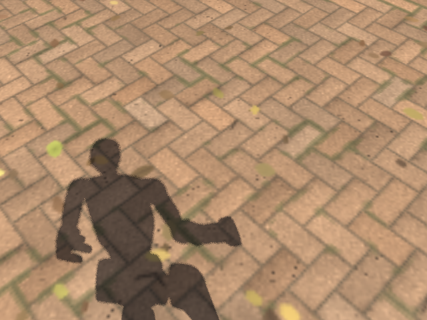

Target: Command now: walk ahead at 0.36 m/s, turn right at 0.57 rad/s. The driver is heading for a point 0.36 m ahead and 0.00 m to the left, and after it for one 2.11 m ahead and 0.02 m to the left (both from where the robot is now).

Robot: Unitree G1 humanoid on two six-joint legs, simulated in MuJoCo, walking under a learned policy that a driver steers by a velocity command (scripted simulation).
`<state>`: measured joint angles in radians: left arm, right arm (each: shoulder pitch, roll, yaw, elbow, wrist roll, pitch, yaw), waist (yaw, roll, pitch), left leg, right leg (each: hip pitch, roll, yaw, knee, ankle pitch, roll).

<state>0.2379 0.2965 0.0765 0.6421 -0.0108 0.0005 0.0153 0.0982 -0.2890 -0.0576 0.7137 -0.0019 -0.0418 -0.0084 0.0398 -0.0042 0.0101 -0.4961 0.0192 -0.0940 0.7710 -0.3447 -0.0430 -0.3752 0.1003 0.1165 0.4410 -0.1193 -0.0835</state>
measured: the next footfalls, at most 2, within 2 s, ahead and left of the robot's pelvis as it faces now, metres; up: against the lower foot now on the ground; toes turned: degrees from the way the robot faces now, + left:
left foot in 0.14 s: +0.12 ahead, +0.16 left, +0.00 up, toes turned -9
right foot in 0.54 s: +0.34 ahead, -0.14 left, +0.00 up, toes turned -10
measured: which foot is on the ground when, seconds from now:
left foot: up 0.00-0.12, down 0.14-0.56, up 0.58-0.84, down 0.86-1.00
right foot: down 0.00-0.14, up 0.16-0.52, down 0.54-1.00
